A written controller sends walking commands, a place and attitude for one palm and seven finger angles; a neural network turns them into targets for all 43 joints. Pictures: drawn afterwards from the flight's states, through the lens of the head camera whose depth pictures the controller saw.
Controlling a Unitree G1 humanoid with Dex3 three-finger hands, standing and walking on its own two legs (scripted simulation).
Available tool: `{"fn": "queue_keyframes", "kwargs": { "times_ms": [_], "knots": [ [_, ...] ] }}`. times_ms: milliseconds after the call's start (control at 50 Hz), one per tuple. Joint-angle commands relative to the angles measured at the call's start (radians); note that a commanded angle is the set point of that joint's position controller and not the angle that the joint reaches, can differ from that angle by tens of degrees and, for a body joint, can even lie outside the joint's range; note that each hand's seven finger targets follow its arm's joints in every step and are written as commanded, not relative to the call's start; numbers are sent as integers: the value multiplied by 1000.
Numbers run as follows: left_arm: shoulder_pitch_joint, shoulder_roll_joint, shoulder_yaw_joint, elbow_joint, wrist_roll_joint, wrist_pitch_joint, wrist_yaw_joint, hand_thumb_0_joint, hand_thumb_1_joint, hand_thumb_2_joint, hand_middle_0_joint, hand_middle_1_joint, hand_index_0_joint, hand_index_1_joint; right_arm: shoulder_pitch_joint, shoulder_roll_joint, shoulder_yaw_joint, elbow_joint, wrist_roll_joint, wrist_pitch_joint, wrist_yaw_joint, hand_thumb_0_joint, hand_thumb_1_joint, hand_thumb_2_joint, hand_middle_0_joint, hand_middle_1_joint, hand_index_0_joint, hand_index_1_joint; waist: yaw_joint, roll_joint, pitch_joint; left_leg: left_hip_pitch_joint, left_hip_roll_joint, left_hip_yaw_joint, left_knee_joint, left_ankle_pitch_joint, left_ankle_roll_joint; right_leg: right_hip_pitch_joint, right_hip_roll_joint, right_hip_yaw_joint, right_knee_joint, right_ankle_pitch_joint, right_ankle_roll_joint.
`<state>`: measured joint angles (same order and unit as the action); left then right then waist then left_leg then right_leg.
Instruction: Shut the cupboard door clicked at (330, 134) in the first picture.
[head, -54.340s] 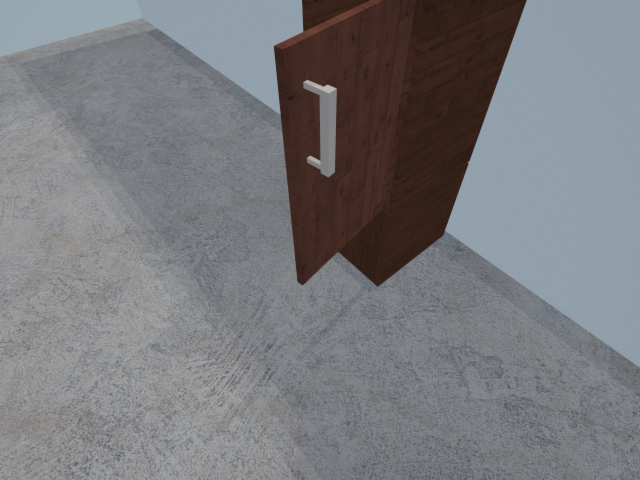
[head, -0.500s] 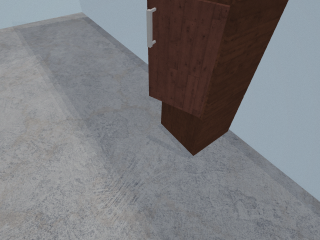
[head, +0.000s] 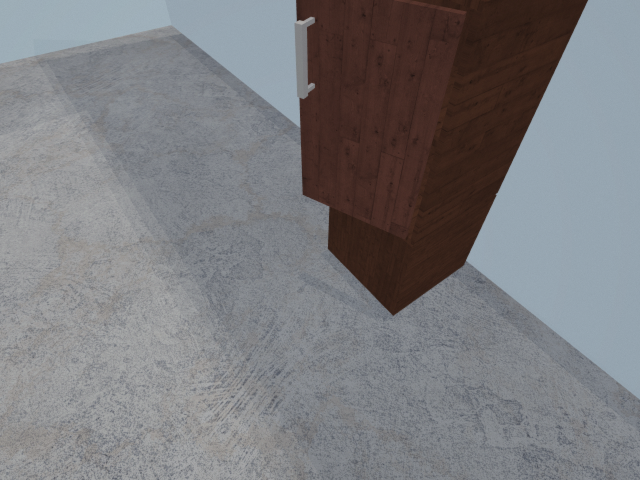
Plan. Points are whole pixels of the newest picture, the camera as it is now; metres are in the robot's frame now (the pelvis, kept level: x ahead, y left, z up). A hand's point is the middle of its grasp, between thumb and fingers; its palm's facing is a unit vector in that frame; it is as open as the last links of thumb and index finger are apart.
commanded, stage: walk to a spot facing it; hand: left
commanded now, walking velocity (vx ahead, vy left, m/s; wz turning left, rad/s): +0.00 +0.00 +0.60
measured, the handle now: (306, 58) +0.94 +0.08 +0.09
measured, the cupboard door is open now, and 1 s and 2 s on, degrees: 21 21 21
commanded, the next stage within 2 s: turn to face it in 1.88 s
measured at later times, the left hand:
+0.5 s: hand out of the picture -0.01 +0.24 -0.21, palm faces +0.24 -0.94 -0.23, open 7.4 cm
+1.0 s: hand out of the picture -0.06 +0.21 -0.17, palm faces +0.55 -0.80 -0.25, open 7.4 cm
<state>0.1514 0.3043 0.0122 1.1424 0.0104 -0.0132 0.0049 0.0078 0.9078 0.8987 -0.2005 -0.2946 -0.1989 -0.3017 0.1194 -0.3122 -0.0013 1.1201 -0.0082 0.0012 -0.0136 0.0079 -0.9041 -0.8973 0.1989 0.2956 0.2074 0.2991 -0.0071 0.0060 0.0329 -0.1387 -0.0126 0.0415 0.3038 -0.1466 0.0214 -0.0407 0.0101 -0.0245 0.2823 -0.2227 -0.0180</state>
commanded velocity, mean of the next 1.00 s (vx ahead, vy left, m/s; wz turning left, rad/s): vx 0.04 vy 0.00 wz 0.60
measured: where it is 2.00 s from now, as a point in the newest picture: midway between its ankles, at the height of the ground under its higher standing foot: outside the picture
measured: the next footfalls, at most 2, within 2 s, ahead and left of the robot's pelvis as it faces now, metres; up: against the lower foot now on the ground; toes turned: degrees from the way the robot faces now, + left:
right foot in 0.80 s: +0.08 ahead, -0.11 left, +0.00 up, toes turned +26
left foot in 1.10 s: -0.06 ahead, +0.14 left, +0.00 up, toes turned +45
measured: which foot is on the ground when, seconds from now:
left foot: down 0.00-0.78, up 0.80-1.00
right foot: down 0.00-0.44, up 0.46-0.78, down 0.80-1.00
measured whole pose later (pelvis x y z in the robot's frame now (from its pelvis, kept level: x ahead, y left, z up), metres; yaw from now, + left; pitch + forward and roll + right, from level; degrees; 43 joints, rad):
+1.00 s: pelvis -0.01 +0.00 -0.01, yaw +35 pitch +1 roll +1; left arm 0.21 0.20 0.06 0.91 0.03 0.02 0.02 0.01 0.91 0.90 -0.20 -0.29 -0.20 -0.30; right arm 0.21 -0.26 -0.09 0.92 -0.02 0.08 0.03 0.01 -0.91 -0.90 0.19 0.29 0.20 0.30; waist -0.05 -0.01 0.07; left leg -0.47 0.01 0.02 0.97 -0.41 -0.05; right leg -0.20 -0.12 -0.14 0.51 -0.31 0.03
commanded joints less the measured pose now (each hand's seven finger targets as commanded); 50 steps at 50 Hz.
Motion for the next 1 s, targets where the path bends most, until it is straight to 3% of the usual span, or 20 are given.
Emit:
{"fn": "queue_keyframes", "kwargs": {
  "times_ms": [0, 80, 160, 240, 300, 360, 380, 400, 420, 440, 480, 560, 640, 720, 740, 760, 780, 800, 860, 980],
  "knots": [
    [-14, 192, 33, -54, 0, -19, 15, 0, 900, 900, -200, -300, -200, -300, -13, -186, -37, -50, -3, -23, -10, 0, -900, -900, 200, 300, 200, 300, 0, -4, -53, 65, 141, -132, -19, 185, 6, -47, -140, 94, -34, 198, -27],
    [46, 101, 25, -54, -3, 9, 29, 0, 900, 900, -200, -300, -200, -300, 39, -76, -18, -51, -3, 1, -7, 0, -900, -900, 200, 300, 200, 300, 6, 2, -55, -4, 127, -129, 53, 261, -10, -28, -160, 45, 59, 250, -9],
    [82, 134, 53, -87, 2, 22, 37, 0, 900, 900, -200, -300, -200, -300, 48, -70, -34, -85, -4, 19, -4, 0, -900, -900, 200, 300, 200, 300, 21, -57, -53, -143, 80, -109, 193, 218, -23, 23, -236, 58, 106, 320, -62],
    [100, 145, 73, -129, 16, 23, 48, 0, 900, 900, -200, -300, -200, -300, 33, -51, -60, -140, -8, 41, -6, 0, -900, -900, 200, 300, 200, 300, 41, -179, -14, -333, 35, -53, 626, -377, -43, 44, -425, 124, 92, 597, -216],
    [33, 143, 80, -178, 22, 20, 46, 0, 900, 900, -200, -300, -200, -300, 44, -8, -62, -164, 0, 49, 11, 0, -900, -900, 200, 300, 200, 300, 0, -126, 56, -309, 85, -41, 574, -381, -52, -33, -402, 6, 136, 589, -176],
    [27, 141, 86, -198, 13, 23, 39, 0, 900, 900, -200, -300, -200, -300, 128, 7, -62, -160, -9, 45, 22, 0, -900, -900, 200, 300, 200, 300, -38, -90, 36, -141, 57, 38, 324, -118, -48, -119, -333, -106, 283, 479, -77],
    [40, 119, 83, -205, 6, 28, 35, 0, 900, 900, -200, -300, -200, -300, 205, -19, -68, -145, -15, 39, 23, 0, -900, -900, 200, 300, 200, 300, -70, 19, -6, -16, 70, -13, 207, 103, -28, -203, -285, -146, 435, 331, -22],
    [90, 46, 77, -228, -4, 36, 29, 0, 900, 900, -200, -300, -200, -300, 251, -115, -91, -148, -26, 28, 18, 0, -900, -900, 200, 300, 200, 300, -66, 336, -47, 48, 287, -379, 96, 402, 84, -378, -133, -181, 668, -157, 63],
    [38, 32, 66, -264, 1, 42, 33, 0, 900, 900, -200, -300, -200, -300, 284, -162, -106, -145, -20, 31, 6, 0, -900, -900, 200, 300, 200, 300, -87, 342, -88, 29, 395, -548, 14, 471, 180, -422, -69, -54, 812, -481, 63],
    [10, 51, 69, -278, 7, 48, 30, 0, 900, 900, -200, -300, -200, -300, 274, -163, -108, -145, -22, 32, 3, 0, -900, -900, 200, 300, 200, 300, -80, 193, -63, -40, 386, -503, -8, 190, 190, -395, -97, 16, 855, -426, 44],
    [-8, 29, 82, -276, 11, 49, 26, 0, 900, 900, -200, -300, -200, -300, 188, -133, -103, -189, -30, 26, -7, 0, -900, -900, 200, 300, 200, 300, -50, 180, -32, -141, 323, -505, -38, -108, 157, -445, -100, 36, 867, -318, 49],
    [17, 5, 78, -278, 9, 40, 14, 0, 900, 900, -200, -300, -200, -300, 145, -113, -100, -208, -30, 20, -13, 0, -900, -900, 200, 300, 200, 300, -26, 86, -84, -94, 249, -425, -2, -28, 141, -430, -66, 37, 727, -234, 60],
    [37, -9, 73, -296, 8, 37, 19, 0, 900, 900, -200, -300, -200, -300, 149, -112, -110, -215, -29, 30, -9, 0, -900, -900, 200, 300, 200, 300, -29, 115, -114, -90, 217, -438, 18, 10, 138, -350, -23, 17, 542, -236, 60],
    [171, 17, 89, -272, 6, 37, 25, 0, 900, 900, -200, -300, -200, -300, 61, -93, -119, -252, -21, 50, 0, 0, -900, -900, 200, 300, 200, 300, 38, 150, -90, -301, 127, -415, 39, -170, 74, -87, 4, -16, 239, -103, 52],
    [210, 72, 99, -271, 15, 28, 30, 0, 900, 900, -200, -300, -200, -300, 56, -57, -117, -263, -13, 52, 6, 0, -900, -900, 200, 300, 200, 300, 58, 41, -96, -397, 48, -356, 146, -238, 23, 14, -83, 76, 72, -136, 25],
    [195, 165, 120, -291, 32, 23, 36, 0, 900, 900, -200, -300, -200, -300, 76, 18, -111, -276, -5, 51, 10, 0, -900, -900, 200, 300, 200, 300, 59, -239, -78, -556, -90, -181, 439, -378, -57, 37, -361, 407, -88, -335, -82],
    [105, 170, 106, -314, 26, 27, 40, 0, 900, 900, -200, -300, -200, -300, 46, -16, -119, -277, -18, 51, 14, 0, -900, -900, 200, 300, 200, 300, 43, -248, 9, -521, -65, -135, 735, -418, -59, -191, -505, 475, -139, -346, -144],
    [-3, 136, 92, -340, 22, 30, 42, 0, 900, 900, -200, -300, -200, -300, 86, -19, -120, -273, -24, 62, 24, 0, -900, -900, 200, 300, 200, 300, -24, -174, 45, -473, -33, -156, 870, -362, -51, -322, -465, 356, -122, -310, -147],
    [-78, 69, 81, -356, 23, 13, 39, 0, 900, 900, -200, -300, -200, -300, 139, 0, -112, -252, -22, 66, 42, 0, -900, -900, 200, 300, 200, 300, -72, -199, 32, -433, 29, -86, 927, -244, -70, -275, -318, 114, -14, -76, -107],
    [138, 136, 113, -276, 26, -3, 19, 0, 900, 900, -200, -300, -200, -300, -13, 33, -79, -302, -12, 28, 54, 0, -900, -900, 200, 300, 200, 300, 53, -203, -9, -359, 36, 52, 454, -330, -65, -20, -368, 21, 72, 77, -96]
  ]
}}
